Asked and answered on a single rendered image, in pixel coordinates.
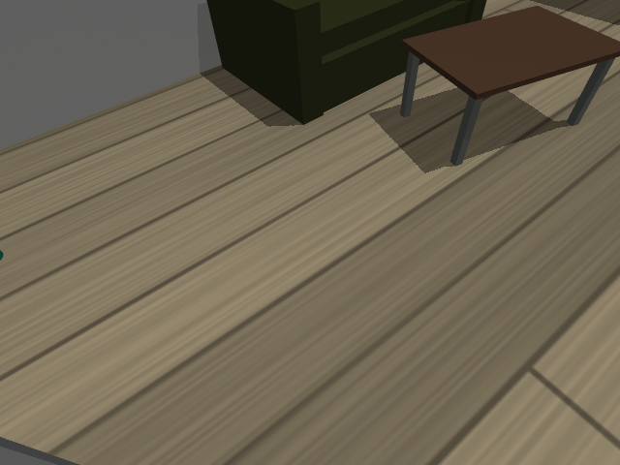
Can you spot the coffee table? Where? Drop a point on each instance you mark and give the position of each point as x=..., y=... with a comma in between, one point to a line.
x=503, y=52

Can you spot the sofa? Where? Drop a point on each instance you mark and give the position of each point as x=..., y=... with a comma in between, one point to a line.
x=309, y=56

